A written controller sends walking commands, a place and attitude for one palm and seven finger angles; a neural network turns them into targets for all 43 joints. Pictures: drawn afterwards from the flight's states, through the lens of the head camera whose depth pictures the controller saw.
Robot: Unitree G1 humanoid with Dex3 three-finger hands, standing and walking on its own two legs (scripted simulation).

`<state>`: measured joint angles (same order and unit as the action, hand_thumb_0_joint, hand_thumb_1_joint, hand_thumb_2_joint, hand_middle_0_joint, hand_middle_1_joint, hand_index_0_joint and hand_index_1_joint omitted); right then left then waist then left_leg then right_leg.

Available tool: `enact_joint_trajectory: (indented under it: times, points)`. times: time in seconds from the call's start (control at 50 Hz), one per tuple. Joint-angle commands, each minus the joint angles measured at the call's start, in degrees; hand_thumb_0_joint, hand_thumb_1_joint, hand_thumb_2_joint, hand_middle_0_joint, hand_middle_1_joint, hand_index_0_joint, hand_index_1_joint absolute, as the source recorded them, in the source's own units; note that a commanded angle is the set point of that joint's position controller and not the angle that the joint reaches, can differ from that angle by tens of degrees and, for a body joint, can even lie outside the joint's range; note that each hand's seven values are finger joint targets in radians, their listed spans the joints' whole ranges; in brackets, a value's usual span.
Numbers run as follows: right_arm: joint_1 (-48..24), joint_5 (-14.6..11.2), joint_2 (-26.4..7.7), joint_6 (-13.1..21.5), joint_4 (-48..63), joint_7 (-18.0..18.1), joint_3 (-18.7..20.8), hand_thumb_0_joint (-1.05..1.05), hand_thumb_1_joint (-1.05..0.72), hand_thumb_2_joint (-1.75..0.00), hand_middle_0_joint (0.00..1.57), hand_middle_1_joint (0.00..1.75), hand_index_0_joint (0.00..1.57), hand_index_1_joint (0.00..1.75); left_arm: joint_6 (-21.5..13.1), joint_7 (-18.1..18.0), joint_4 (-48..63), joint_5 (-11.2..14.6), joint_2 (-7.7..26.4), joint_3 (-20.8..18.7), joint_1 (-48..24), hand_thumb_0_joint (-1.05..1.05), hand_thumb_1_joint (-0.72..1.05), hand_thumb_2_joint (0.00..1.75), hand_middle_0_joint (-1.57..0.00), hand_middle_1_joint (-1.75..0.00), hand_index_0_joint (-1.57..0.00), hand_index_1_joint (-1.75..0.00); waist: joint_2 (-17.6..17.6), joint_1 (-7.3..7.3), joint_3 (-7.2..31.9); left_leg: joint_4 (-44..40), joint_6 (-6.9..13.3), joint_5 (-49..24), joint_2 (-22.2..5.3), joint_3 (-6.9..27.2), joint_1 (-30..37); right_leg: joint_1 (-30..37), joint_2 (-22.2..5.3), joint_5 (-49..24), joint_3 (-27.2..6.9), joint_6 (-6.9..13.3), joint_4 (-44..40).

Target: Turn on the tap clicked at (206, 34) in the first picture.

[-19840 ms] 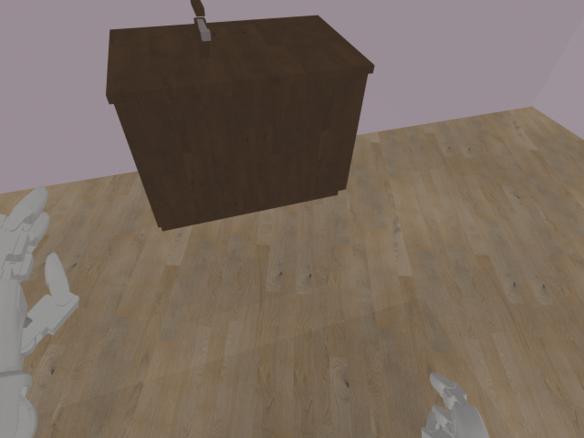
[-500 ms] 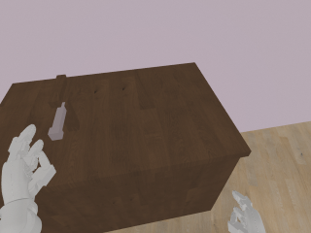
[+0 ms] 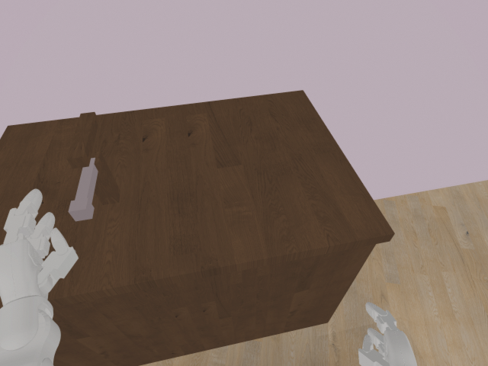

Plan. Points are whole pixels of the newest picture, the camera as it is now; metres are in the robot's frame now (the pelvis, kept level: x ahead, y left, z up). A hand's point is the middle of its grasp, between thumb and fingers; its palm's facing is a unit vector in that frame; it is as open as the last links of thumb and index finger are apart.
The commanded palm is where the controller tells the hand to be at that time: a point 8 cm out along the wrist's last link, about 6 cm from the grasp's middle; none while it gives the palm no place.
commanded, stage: reach beside the lever's end, fingers flat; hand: left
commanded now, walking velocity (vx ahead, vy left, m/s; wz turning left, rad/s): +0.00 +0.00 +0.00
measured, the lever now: (81, 209) +0.33 +0.32 +0.07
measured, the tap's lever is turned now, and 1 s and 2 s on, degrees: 0 0 3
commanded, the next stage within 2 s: push the lever round in 1.26 s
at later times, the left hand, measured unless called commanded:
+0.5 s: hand (62, 239) +0.26 +0.32 +0.08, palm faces +0.55 -0.83 -0.12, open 7.7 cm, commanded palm +0.22 +0.36 +0.08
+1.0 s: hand (60, 228) +0.29 +0.35 +0.07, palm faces +0.53 -0.84 -0.11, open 7.8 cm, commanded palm +0.24 +0.38 +0.06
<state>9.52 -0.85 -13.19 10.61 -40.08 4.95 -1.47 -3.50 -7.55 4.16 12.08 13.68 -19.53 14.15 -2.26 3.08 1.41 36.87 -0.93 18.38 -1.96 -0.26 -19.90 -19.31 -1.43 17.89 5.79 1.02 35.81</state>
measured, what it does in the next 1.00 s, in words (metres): stands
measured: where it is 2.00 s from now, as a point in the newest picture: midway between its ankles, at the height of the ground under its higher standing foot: outside the picture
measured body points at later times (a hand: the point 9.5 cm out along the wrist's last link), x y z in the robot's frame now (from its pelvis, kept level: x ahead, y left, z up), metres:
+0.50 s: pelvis -0.01 +0.00 +0.00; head +0.02 -0.01 +0.45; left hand +0.23 +0.36 +0.09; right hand +0.16 -0.24 -0.10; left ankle +0.01 +0.13 -0.72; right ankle +0.01 -0.11 -0.73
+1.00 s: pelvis -0.01 +0.01 -0.01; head +0.03 +0.01 +0.44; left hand +0.26 +0.39 +0.07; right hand +0.13 -0.25 -0.12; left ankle +0.01 +0.13 -0.72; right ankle +0.01 -0.11 -0.72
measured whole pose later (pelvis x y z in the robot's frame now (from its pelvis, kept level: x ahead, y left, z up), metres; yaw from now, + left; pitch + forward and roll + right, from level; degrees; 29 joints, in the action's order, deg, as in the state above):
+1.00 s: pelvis -0.01 +0.01 -0.01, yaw -1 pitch +7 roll -1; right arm 13.9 -0.9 -14.7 8.5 -40.6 5.0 -0.4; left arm -13.4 1.7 -25.5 12.8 21.9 -30.4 -4.5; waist -1.5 0.3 3.3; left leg 44.0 -0.3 20.5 -2.4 -0.2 -30.9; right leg -29.6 -1.2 18.8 5.5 0.6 41.1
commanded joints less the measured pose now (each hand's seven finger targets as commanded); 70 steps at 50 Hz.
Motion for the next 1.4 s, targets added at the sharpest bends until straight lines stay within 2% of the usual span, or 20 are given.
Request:
enact_joint_trajectory:
  times: [0.0,0.04,0.1,0.16,0.36,0.44,0.5,0.54,0.66,0.72,0.74,0.84,1.0,1.02,1.16,1.22,1.24,1.32,1.34,1.38]
  points:
    - [-6.0,-0.5,-7.4,3.2,8.0,0.7,2.7,0.0,-0.9,-0.9,0.2,0.3,0.2,0.3,-5.6,0.5,10.0,0.2,11.9,-6.1,-11.6,0.0,0.9,0.9,-0.18,-0.23,-0.18,-0.23,-0.9,-0.67,8.1,-4.8,1.5,-9.8,2.6,0.9,1.9,2.4,1.1,-9.2,-2.7,0.3,-5.7]
    - [-5.9,-0.6,-7.4,3.5,8.0,0.8,2.8,0.0,-0.9,-0.9,0.2,0.3,0.2,0.3,-6.6,1.1,9.6,0.0,13.5,-7.5,-11.6,0.0,0.9,0.9,-0.18,-0.22,-0.18,-0.22,-3.1,-0.1,9.0,-5.0,1.2,-10.6,2.4,1.0,2.0,3.0,1.2,-9.7,-2.7,0.6,-5.3]
    - [-5.4,-0.6,-7.8,3.8,7.0,1.0,2.8,0.0,-0.9,-0.9,0.2,0.3,0.2,0.3,-7.6,1.8,6.0,0.2,13.0,-6.5,-15.3,0.0,0.9,0.9,-0.17,-0.22,-0.17,-0.22,-0.5,-1.34,8.2,-4.6,1.4,-8.3,2.4,1.4,1.1,1.2,1.3,-7.6,-2.6,0.4,-5.2]
    - [-5.2,-0.7,-8.1,4.0,7.0,1.2,3.1,0.0,-0.9,-0.9,0.2,0.3,0.2,0.3,-8.3,2.6,4.8,0.3,14.4,-7.5,-17.0,0.0,0.9,0.9,-0.17,-0.21,-0.17,-0.21,-1.9,-0.99,10.8,-4.3,1.5,-9.5,2.7,1.2,1.6,2.1,1.2,-9.1,-2.8,0.5,-4.6]
    - [-3.8,-0.7,-8.4,3.3,6.9,1.2,3.3,0.0,-0.9,-0.9,0.2,0.3,0.2,0.3,-9.4,3.3,-2.7,0.5,17.8,-11.0,-19.9,0.0,0.9,0.9,-0.16,-0.18,-0.16,-0.18,-0.2,-0.75,10.9,-4.0,1.7,-8.5,2.7,1.3,-1.1,1.9,1.2,-8.5,-3.0,0.2,-4.2]
    - [-2.9,-0.7,-8.6,2.7,6.7,1.1,3.5,0.0,-0.9,-0.9,0.2,0.3,0.2,0.3,-10.4,4.4,-5.4,0.7,20.1,-13.3,-19.9,0.0,0.9,0.9,-0.16,-0.17,-0.16,-0.17,-1.7,-0.55,11.6,-3.0,1.8,-9.6,2.6,0.8,-1.9,1.9,1.3,-10.3,-3.3,0.2,-3.5]
    - [-2.2,-0.8,-9.1,2.4,6.3,1.2,3.7,0.0,-0.9,-0.9,0.2,0.3,0.2,0.3,-11.1,5.9,-9.3,1.4,20.4,-13.4,-22.1,0.0,0.9,0.9,-0.16,-0.17,-0.16,-0.17,0.4,-1.33,10.7,-2.4,2.0,-7.8,2.7,1.0,-3.6,0.4,1.5,-8.6,-3.4,0.1,-3.3]
    - [-2.3,-1.0,-8.9,2.5,6.3,1.5,3.5,0.0,-0.9,-0.9,0.2,0.3,0.2,0.3,-12.1,6.8,-8.4,1.3,21.1,-12.9,-26.4,0.0,0.9,0.9,-0.15,-0.16,-0.15,-0.16,-2.8,-1.95,11.0,-2.1,2.1,-6.8,2.7,1.0,-3.3,-0.6,1.4,-7.5,-3.6,0.1,-3.2]
    - [-0.3,-0.8,-9.7,2.5,5.4,1.7,3.6,0.0,-0.9,-0.9,0.2,0.3,0.2,0.3,-13.2,7.7,-13.4,0.9,22.4,-12.6,-30.8,0.0,0.9,0.9,-0.15,-0.15,-0.15,-0.15,-1.8,-2.86,12.5,-1.3,2.1,-6.0,2.6,2.0,-3.7,-2.5,1.6,-6.5,-3.2,0.2,-1.9]
    - [0.4,-0.6,-10.2,2.0,5.7,1.7,3.9,0.0,-0.9,-0.9,0.2,0.3,0.2,0.3,-13.1,8.3,-16.2,1.2,24.0,-14.0,-30.4,0.0,0.9,0.9,-0.15,-0.15,-0.15,-0.15,-0.6,-2.15,14.0,-0.8,2.2,-6.5,2.8,1.8,-4.9,-2.0,1.7,-7.1,-3.3,0.1,-1.4]
    - [0.5,-0.6,-9.9,1.8,5.8,1.6,3.9,0.0,-0.9,-0.9,0.2,0.3,0.2,0.3,-13.5,8.2,-15.0,0.7,25.6,-15.3,-30.2,0.0,0.9,0.9,-0.15,-0.15,-0.15,-0.15,-3.2,-1.57,15.3,-0.8,2.1,-7.7,2.6,1.8,-4.3,-1.2,1.6,-8.1,-3.3,0.2,-1.0]
    - [1.7,-0.5,-9.9,1.0,6.0,1.1,3.9,0.0,-0.9,-0.9,0.2,0.3,0.2,0.3,-14.1,8.1,-17.5,0.7,27.0,-17.0,-30.1,0.0,0.9,0.9,-0.15,-0.15,-0.15,-0.15,-3.4,-1.46,15.1,-0.1,2.0,-9.5,2.4,1.9,-5.6,-1.6,1.9,-9.7,-3.1,0.2,-0.1]
    - [2.5,-0.4,-10.3,0.8,7.2,0.5,4.2,0.0,-0.9,-0.9,0.2,0.3,0.2,0.3,-14.7,9.3,-16.2,1.8,24.7,-15.5,-27.3,0.0,0.9,0.9,-0.15,-0.15,-0.15,-0.15,-2.6,-1.73,15.6,0.5,2.0,-9.7,2.3,2.2,-6.3,-2.9,2.2,-9.1,-2.7,0.2,0.9]
    - [2.5,-0.4,-10.3,0.8,7.1,0.5,4.2,0.0,-0.9,-0.9,0.2,0.3,0.2,0.3,-14.9,9.5,-16.0,1.9,23.5,-14.2,-28.6,0.0,0.9,0.9,-0.15,-0.15,-0.15,-0.15,-1.6,-2.45,15.0,0.6,2.1,-9.1,2.4,2.3,-6.3,-3.6,2.2,-8.7,-2.6,0.1,0.9]
    - [2.3,-0.2,-10.0,1.1,6.7,0.7,4.2,0.0,-0.9,-0.9,0.2,0.3,0.2,0.3,-16.0,8.5,-12.4,1.1,23.5,-13.7,-29.9,0.0,0.9,0.9,-0.15,-0.15,-0.15,-0.15,-4.7,-2.55,16.2,0.6,1.6,-9.4,2.1,3.0,-4.7,-4.5,2.2,-7.8,-2.5,0.3,1.5]
    - [2.0,-0.3,-10.2,1.3,6.6,0.8,3.9,0.0,-0.9,-0.9,0.2,0.3,0.2,0.3,-15.4,8.3,-14.4,1.3,22.7,-12.4,-30.6,0.0,0.9,0.9,-0.15,-0.15,-0.15,-0.15,-2.5,-3.09,14.3,0.3,1.6,-6.5,2.0,3.5,-6.0,-6.0,2.3,-5.4,-2.2,0.3,1.3]
    - [1.7,-0.5,-9.9,1.1,6.3,1.1,3.9,0.0,-0.9,-0.9,0.2,0.3,0.2,0.3,-15.3,7.9,-14.6,1.0,24.1,-14.1,-30.7,0.0,0.9,0.9,-0.15,-0.15,-0.15,-0.15,-3.7,-2.47,13.6,0.0,1.6,-6.3,1.9,3.5,-6.2,-5.6,2.2,-5.2,-2.4,0.4,1.0]
    - [1.8,-0.2,-9.9,1.3,7.0,0.8,3.9,0.0,-0.9,-0.9,0.2,0.3,0.2,0.3,-14.5,7.6,-14.0,1.0,22.0,-12.2,-29.4,0.0,0.9,0.9,-0.15,-0.15,-0.15,-0.15,-3.4,-2.3,16.0,0.3,1.5,-8.5,2.1,3.1,-5.0,-4.6,2.2,-7.2,-2.3,0.4,1.4]
    - [1.8,-0.3,-9.7,1.0,6.8,0.9,3.9,0.0,-0.9,-0.9,0.2,0.3,0.2,0.3,-14.4,7.2,-14.5,0.6,23.9,-14.3,-27.9,0.0,0.9,0.9,-0.15,-0.15,-0.15,-0.15,-4.1,-1.62,15.5,0.2,1.4,-9.5,1.9,3.2,-5.2,-3.9,2.2,-7.9,-2.3,0.5,1.4]
    - [1.9,-0.3,-9.6,1.0,7.3,0.6,3.7,0.0,-0.9,-0.9,0.2,0.3,0.2,0.3,-14.0,7.3,-14.2,0.7,20.9,-11.5,-28.9,0.0,0.9,0.9,-0.15,-0.15,-0.15,-0.15,-2.6,-2.22,15.7,0.4,1.3,-9.9,1.9,3.2,-5.1,-4.4,2.2,-8.4,-2.1,0.3,1.7]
